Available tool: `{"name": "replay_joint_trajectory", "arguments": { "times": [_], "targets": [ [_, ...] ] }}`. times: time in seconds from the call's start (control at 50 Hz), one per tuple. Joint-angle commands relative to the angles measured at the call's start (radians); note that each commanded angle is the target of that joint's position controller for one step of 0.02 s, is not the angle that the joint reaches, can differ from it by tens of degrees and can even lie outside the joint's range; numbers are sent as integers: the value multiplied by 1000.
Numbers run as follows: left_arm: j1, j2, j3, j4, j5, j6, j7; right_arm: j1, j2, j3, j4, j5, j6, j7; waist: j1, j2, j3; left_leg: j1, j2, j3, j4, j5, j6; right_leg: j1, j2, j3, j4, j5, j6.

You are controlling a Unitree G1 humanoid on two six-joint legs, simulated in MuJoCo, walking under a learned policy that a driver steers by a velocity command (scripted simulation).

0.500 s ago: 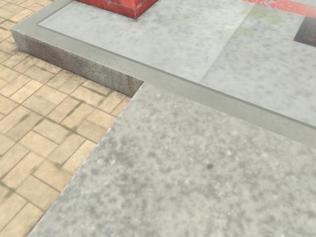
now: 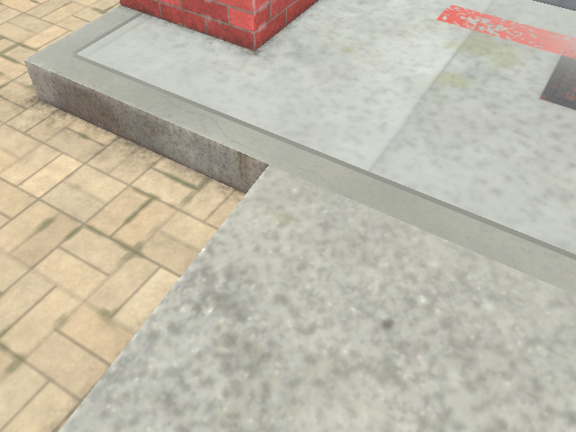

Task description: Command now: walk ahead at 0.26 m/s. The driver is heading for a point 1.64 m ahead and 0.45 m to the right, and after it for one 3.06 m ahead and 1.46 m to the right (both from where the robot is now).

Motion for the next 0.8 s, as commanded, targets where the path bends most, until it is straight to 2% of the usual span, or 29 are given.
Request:
{"name": "replay_joint_trajectory", "arguments": {
  "times": [0.02,0.06,0.1,0.12,0.16,0.18,0.2,0.22,0.24,0.26,0.28,0.3,0.32,0.36,0.42,0.46,0.52,0.58,0.6,0.62,0.64,0.66,0.68,0.7,0.72,0.74,0.76,0.78,0.8],
  "targets": [
    [77,165,41,-16,3,-45,2,-149,-106,-25,-104,22,-53,20,24,-91,199,-476,105,-81,253,-65,15,88,-410,506,-353,-133,-166],
    [27,153,38,-38,-6,-51,-5,-140,-95,-26,-99,19,-65,34,0,-53,157,-372,115,-44,119,-8,7,71,-327,332,-337,17,-105],
    [0,173,40,-47,0,-44,-11,-104,-43,-14,-88,14,-67,48,-36,-67,123,-110,56,59,3,17,-12,-91,-255,193,-300,82,-78],
    [-17,182,40,-54,-4,-40,-13,-31,-38,-18,-63,17,-65,51,-80,-69,106,53,12,120,-64,69,-20,-189,-231,147,-245,82,-72],
    [-46,180,28,-73,0,-39,-21,226,-110,-63,18,20,-56,43,-207,-38,3,380,-87,183,-157,168,-4,-303,-164,66,62,464,-36],
    [-114,131,7,-104,11,-44,-27,382,-167,-83,47,16,-59,41,-289,97,-47,526,40,-38,-238,116,52,-461,-94,-13,448,497,38],
    [-96,-19,-36,-125,49,-58,-50,431,-183,-52,47,13,-59,48,-220,333,-142,555,248,-415,-301,138,119,-612,4,76,825,-153,66],
    [38,-17,-22,-133,-62,-79,-58,401,-208,-43,35,-12,-80,61,-142,366,-176,558,413,-964,-645,-144,310,-757,90,228,976,-80,61],
    [-76,73,-9,-185,-101,-89,-56,290,-192,-33,33,14,-96,68,-99,206,31,463,453,-930,-691,-391,299,-914,-14,180,1050,-15,51],
    [-194,104,-5,-223,-77,-92,-52,201,-128,-8,18,5,-107,70,-100,79,126,361,420,-750,-648,-300,256,-953,-71,152,1075,75,35],
    [-185,82,-7,-212,-44,-86,-45,135,-101,13,-1,-17,-114,77,-65,15,128,259,347,-575,-609,-97,209,-896,-115,141,1064,180,32],
    [-115,76,-3,-193,-23,-82,-47,111,-90,20,-1,-33,-115,81,-19,41,111,197,285,-434,-592,65,180,-838,-137,136,1048,256,31],
    [-71,63,-3,-175,-19,-73,-59,134,-57,31,10,-33,-107,79,-3,72,96,174,246,-329,-590,162,161,-817,-148,117,1079,277,29],
    [-81,25,-16,-189,-21,-58,-74,202,-45,44,28,-28,-96,66,-5,72,98,137,208,-220,-607,283,172,-854,-155,79,1128,287,45],
    [-234,22,-31,-278,-3,-58,-77,238,-55,55,25,-36,-91,39,-20,47,121,114,182,-141,-662,375,177,-924,-170,42,996,368,91],
    [-357,18,-43,-336,6,-69,-78,267,-60,58,16,-30,-86,22,-51,35,108,140,170,-96,-691,487,157,-873,-168,-3,785,441,104],
    [-483,-19,-64,-400,-8,-79,-87,339,-102,50,17,-17,-79,9,-74,88,104,263,211,-75,-727,685,153,-776,-122,-75,534,374,72],
    [-445,18,-48,-419,-4,-82,-99,369,-141,42,15,-27,-62,15,-3,211,3,435,239,4,-530,1376,141,-629,-15,-170,470,169,-3],
    [-373,42,-36,-411,-12,-75,-99,362,-159,36,15,-37,-52,12,50,266,-54,480,266,10,-432,1597,134,-551,12,-168,446,133,-28],
    [-239,90,-14,-376,-24,-69,-99,319,-170,31,2,-38,-43,11,131,277,-130,485,258,31,-285,1679,117,-380,37,-149,329,211,-61],
    [-85,151,15,-322,-28,-57,-97,258,-182,26,-30,-36,-47,10,201,268,-214,365,238,31,-116,1576,92,-118,9,-42,255,280,-90],
    [101,249,47,-258,-10,-42,-92,245,-133,39,-81,-57,-64,9,225,-1,-353,86,146,20,200,1028,69,239,-153,276,186,194,-156],
    [159,273,54,-211,-17,-36,-84,292,-4,58,-109,-52,-108,39,127,-275,-460,-249,-84,-103,466,78,18,464,-346,862,-139,-91,-281],
    [114,212,42,-207,-2,-49,-71,179,-95,26,-142,-15,-151,62,128,-218,-302,-444,-72,-190,673,62,34,390,-369,1009,-309,-156,-270],
    [17,147,25,-213,15,-69,-72,63,-130,15,-191,15,-170,66,90,-102,-103,-523,-22,-166,734,118,61,213,-354,853,-281,-37,-231],
    [-48,97,9,-217,20,-86,-84,2,-114,20,-226,8,-171,60,42,37,-42,-471,27,-148,708,190,79,42,-308,681,-277,136,-195],
    [-94,62,0,-210,28,-95,-95,18,-97,16,-234,-2,-162,52,-25,75,-27,-392,65,-138,661,252,88,-85,-252,522,-285,253,-164],
    [-113,37,-8,-204,30,-96,-97,59,-82,17,-242,-5,-146,49,-69,36,-29,-335,88,-139,645,278,89,-152,-203,414,-292,287,-149],
    [-103,29,-11,-200,22,-95,-96,65,-77,17,-253,-6,-134,47,-80,7,-20,-322,91,-124,623,277,85,-183,-167,345,-300,322,-144]
  ]
}}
